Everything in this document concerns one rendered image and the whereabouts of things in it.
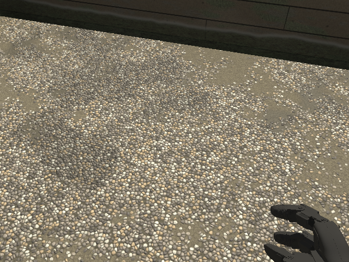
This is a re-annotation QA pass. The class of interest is right robot hand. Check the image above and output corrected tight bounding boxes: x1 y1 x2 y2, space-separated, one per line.
264 204 349 262

